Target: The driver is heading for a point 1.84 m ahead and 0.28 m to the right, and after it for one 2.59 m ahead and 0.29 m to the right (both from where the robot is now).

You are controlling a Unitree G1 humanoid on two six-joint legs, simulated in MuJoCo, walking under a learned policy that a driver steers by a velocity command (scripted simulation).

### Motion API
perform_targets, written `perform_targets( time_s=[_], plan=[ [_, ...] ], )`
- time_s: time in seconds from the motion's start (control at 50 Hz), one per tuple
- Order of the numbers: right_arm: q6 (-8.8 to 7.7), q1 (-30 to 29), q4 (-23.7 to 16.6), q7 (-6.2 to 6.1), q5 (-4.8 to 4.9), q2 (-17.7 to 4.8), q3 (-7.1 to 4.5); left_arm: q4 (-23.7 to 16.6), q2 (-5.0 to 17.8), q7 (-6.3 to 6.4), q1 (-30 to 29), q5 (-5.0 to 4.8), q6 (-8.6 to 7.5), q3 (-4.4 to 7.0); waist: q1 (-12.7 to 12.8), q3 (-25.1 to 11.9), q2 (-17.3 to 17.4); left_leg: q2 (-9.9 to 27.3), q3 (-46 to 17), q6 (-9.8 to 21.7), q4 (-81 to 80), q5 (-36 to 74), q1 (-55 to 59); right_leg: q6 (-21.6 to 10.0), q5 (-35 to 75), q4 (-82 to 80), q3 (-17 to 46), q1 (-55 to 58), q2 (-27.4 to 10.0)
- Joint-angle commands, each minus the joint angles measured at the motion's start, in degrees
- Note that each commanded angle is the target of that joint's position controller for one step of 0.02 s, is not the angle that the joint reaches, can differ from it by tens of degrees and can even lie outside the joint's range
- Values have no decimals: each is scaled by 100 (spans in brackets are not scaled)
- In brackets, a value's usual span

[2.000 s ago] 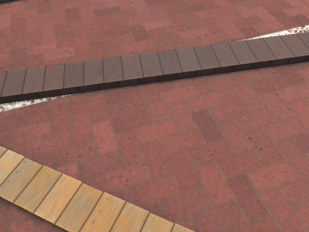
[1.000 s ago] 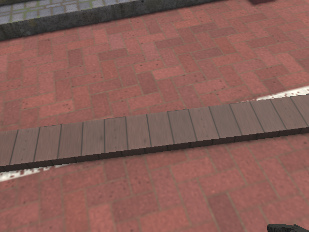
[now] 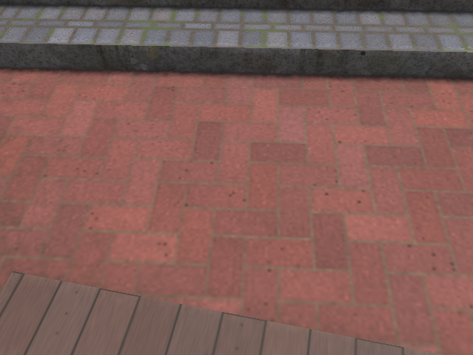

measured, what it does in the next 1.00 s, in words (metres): climbs: left foot, then right foot 0.05 m higher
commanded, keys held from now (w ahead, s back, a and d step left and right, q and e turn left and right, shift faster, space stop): w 1.00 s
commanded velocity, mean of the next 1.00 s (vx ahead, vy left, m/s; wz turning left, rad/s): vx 0.50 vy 0.00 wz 0.02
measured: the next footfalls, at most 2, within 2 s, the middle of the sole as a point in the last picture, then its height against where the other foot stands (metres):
left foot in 0.24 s outside the picture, level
right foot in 0.64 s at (297, 337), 0.05 m higher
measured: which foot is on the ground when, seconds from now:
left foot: up 0.00-0.22, down 0.24-0.66, up 0.68-1.00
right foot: down 0.00-0.24, up 0.26-0.62, down 0.64-1.00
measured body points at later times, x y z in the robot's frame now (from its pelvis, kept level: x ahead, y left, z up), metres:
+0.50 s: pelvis +0.26 +0.06 +0.00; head +0.28 +0.06 +0.45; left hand +0.41 +0.30 -0.11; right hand +0.22 -0.20 -0.15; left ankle +0.19 +0.17 -0.75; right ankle +0.36 -0.08 -0.60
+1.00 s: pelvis +0.51 +0.02 +0.05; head +0.52 +0.03 +0.50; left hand +0.55 +0.30 -0.08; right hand +0.68 -0.24 -0.04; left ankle +0.65 +0.18 -0.65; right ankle +0.48 -0.09 -0.69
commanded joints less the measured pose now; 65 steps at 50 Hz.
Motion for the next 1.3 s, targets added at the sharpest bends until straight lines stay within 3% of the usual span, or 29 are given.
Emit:
perform_targets(
  time_s=[0.02, 0.16, 0.22, 0.24, 0.26, 0.28, 0.3, 0.36, 0.46, 0.5, 0.56, 0.6, 0.64, 0.66, 0.68, 0.7, 0.74, 0.8, 0.84, 0.9, 1.02, 1.14, 1.18, 1.2, 1.22, 1.24, 1.26, 1.28, 1.3],
  plan=[
    [-50, -212, -314, 5, -24, -151, 20, -381, 964, 71, -298, -50, -64, 213, -98, -121, -600, 34, 109, -121, -966, 958, 274, -879, 679, -947, 911, -280, -1426],
    [-109, -1442, -663, 146, 71, -183, 87, 39, 780, 89, 829, -132, 173, 129, 387, 21, -420, -417, 497, -36, -2193, 489, 269, -705, 1179, -267, 1019, 1004, -1553],
    [-194, -120, -314, 183, 86, -524, -109, 40, 1257, 147, 625, -148, 321, 200, -452, -791, -783, -674, 632, 210, -3154, 611, 2567, -385, 3550, 1333, 776, 831, -1417],
    [-170, 1146, -17, 115, 44, -987, -256, -162, 1072, 150, 304, -54, 243, 124, -1017, -1647, -615, 198, -220, 568, -2701, 1415, 4526, -90, 2685, 2756, 488, -402, -1153],
    [-41, 1791, 210, 35, 17, -1673, -434, -333, 318, 102, 553, 26, 33, -86, -1023, -2134, 939, 1727, -2281, 1515, -2564, 2634, 6530, 380, -749, 4783, -64, -2981, -326],
    [53, 2066, 317, -6, 16, -1221, -350, -196, 540, 81, 475, -139, -122, -27, -1228, -2210, 849, 2032, -2946, 1943, -2938, 2518, 6299, 471, -2672, 5918, 547, -3743, -336],
    [91, 1739, 309, -25, -9, -886, -242, -276, 749, 42, 167, -298, -153, 42, -1142, -1387, 627, 1744, -2228, 1761, -3040, 1912, 5742, 432, -2514, 6441, 563, -4320, -648],
    [110, 808, 198, 55, -105, -225, -3, -503, 468, 47, -378, -148, 8, 26, -606, -60, 549, 1110, -1328, 1387, -3853, 848, 3547, 486, -1856, 6570, 117, -4228, -1105],
    [92, 729, 432, -15, -58, -298, 65, -1024, 45, 89, -545, -132, 200, -186, -18, 407, 291, 868, -589, 1263, -4406, 412, 2126, 582, -1277, 7174, 177, -4997, -1321],
    [27, 462, 280, -109, -8, -490, 36, -1323, 154, 37, -1083, 22, 113, -252, 4, 303, -17, 375, 122, 1003, -4714, 702, 1254, 500, -128, 4681, -18, -3495, -1341],
    [-152, 1026, 497, -78, 11, -959, -78, -1267, 258, -12, -1023, -34, 81, -172, 6, -113, 240, 726, 204, 1068, -4923, 2118, 1970, 320, 563, 3847, -252, -2177, -954],
    [-74, 1173, 573, -18, 114, -864, -77, -1213, 505, -41, -720, -44, 66, -46, 134, -358, 378, 816, 351, 858, -4045, 4116, 3192, 45, 5, 3313, -436, -2110, -667],
    [46, 1299, 601, -1, 42, -590, 30, -949, 771, -98, 378, -58, 75, 146, 678, -974, 410, 558, 590, 582, -2113, 5512, 3288, -295, -210, 2710, -676, -638, -263],
    [5, 1985, 458, 12, -18, -25, 192, -918, 1504, -88, 822, 8, 67, 346, 449, -1782, -847, -47, 660, 248, 87, 3978, 1540, -1039, -479, 2358, 1441, 1248, -1536],
    [-140, 2192, 468, 92, -83, 248, 295, -811, 1690, -86, 1215, -42, 108, 398, 443, -2592, -2218, -1031, 144, 87, 1817, -1077, 444, -1722, -1804, 352, 4440, 1983, -2509],
    [-249, 1694, 385, 179, 75, -338, 85, -817, 1275, -71, 967, 0, 45, 239, 373, -2107, -1826, -929, -594, 249, 3023, -1403, -355, -1511, -2209, -195, 4899, 1687, -2619],
    [-206, 681, -31, 128, 140, -493, 30, -818, 692, -110, 120, -42, -22, 84, 118, -706, -614, -233, -291, 511, 2864, -649, -703, -1115, -1674, 43, 3049, -46, -2353],
    [31, 932, -90, 49, 162, -249, -6, -671, 388, -132, -383, 4, -77, 44, -446, -277, -762, 133, -294, 516, 1909, -249, 105, -844, -1087, -455, 1669, -1076, -1812],
    [114, 771, -135, 21, 149, -153, 22, -616, 556, -47, -327, -25, -61, 102, -490, -119, -709, 74, -1, 397, 819, -421, 215, -899, -581, -815, 1048, -1084, -1678],
    [21, 250, -217, 87, -21, -145, 32, -524, 932, 62, -126, -22, -89, 259, -382, -305, -370, 130, 101, 212, -248, 764, 391, -940, 196, -866, 667, -718, -1733],
    [-52, -646, -416, 185, 108, -256, -8, -269, 1069, 168, 142, -188, -31, 390, -84, -20, -566, 96, -7, -49, -2032, 1876, 276, -656, -195, -534, 310, -72, -1779],
    [-58, -609, -334, 277, 199, -468, -59, -150, 1026, 197, 221, -161, 161, 444, -87, 132, -472, 154, -89, 24, -2762, 1402, 748, -411, -876, 703, 688, 171, -1979],
    [-125, 562, 168, 257, 141, -741, -243, -145, 743, 170, 215, -81, 253, 350, -552, -392, -41, -121, 320, 137, -2905, 1250, 2400, -214, -860, 2332, 449, -330, -1434],
    [-161, 1474, 405, 235, 38, -1000, -339, -201, 337, 118, 242, -18, 217, 216, -887, -1048, 499, 434, -166, 275, -2381, 1433, 3951, 32, -1788, 4106, 170, -1455, -1058],
    [-145, 1789, 384, 211, -58, -1239, -306, -255, -109, 86, 410, 128, 140, 84, -741, -1080, 1635, 1048, -968, 134, -1639, 3309, 4509, 224, -3464, 6372, 260, -2879, -614],
    [-109, 2164, 461, 213, -37, -1661, -435, -338, 23, 94, 1228, -196, -62, 105, -585, -1951, 2329, 1961, -3085, 1170, -2650, 1740, 5442, 305, -2967, 7018, 721, -3996, -277],
    [-135, 2069, 518, 233, 30, -1400, -427, -411, 415, 181, 611, -399, -113, 182, -730, -1499, 1167, 2039, -3518, 1337, -3300, -68, 5004, 306, -2380, 7333, 806, -4543, -597],
    [-185, 1370, 288, 226, -25, -910, -266, -555, 867, 253, -128, -428, -76, 288, -763, -781, 426, 1728, -2602, 1096, -3541, -387, 4119, 207, -1442, 6731, 834, -4441, -821],
    [-229, 743, 191, 192, -138, -578, -136, -519, 805, 322, -279, -349, 17, 307, -533, -451, 250, 1497, -2036, 905, -3673, 61, 3314, 215, -753, 6357, 950, -4020, -1004]
  ],
)
Over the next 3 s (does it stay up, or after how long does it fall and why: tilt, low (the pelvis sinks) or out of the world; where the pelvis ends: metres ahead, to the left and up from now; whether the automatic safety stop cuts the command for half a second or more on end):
stays up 1.36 -0.08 -0.02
